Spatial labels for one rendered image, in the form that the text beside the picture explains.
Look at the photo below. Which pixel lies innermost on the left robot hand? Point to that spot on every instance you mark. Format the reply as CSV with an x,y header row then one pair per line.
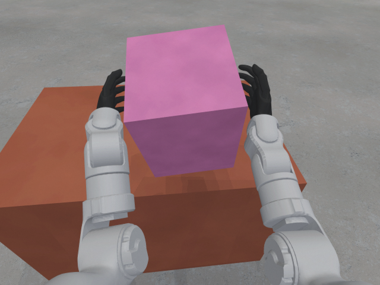
x,y
109,91

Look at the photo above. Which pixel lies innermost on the right robot forearm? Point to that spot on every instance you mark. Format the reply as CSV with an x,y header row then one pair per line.
x,y
283,207

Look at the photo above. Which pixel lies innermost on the robot right upper arm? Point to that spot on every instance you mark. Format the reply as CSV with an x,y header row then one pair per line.
x,y
302,257

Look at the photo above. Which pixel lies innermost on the right robot hand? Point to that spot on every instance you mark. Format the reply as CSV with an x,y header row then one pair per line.
x,y
259,99

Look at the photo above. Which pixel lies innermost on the pedestal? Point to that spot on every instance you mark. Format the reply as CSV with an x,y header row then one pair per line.
x,y
189,220

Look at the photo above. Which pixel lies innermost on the robot left upper arm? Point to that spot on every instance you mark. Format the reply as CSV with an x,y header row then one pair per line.
x,y
112,255

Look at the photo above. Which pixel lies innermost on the left robot forearm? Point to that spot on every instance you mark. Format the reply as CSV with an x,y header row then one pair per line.
x,y
106,171

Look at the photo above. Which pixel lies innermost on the carton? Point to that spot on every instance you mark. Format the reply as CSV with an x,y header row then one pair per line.
x,y
184,104

